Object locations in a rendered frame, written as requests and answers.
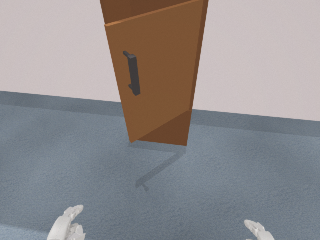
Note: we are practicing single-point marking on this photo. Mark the handle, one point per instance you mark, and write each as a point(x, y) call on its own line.
point(134, 74)

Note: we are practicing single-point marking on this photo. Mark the cupboard door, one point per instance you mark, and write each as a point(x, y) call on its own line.
point(165, 43)

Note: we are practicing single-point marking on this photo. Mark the robot left hand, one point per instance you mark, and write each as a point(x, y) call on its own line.
point(62, 228)

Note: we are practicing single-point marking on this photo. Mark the robot right hand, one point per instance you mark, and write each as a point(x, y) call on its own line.
point(258, 230)

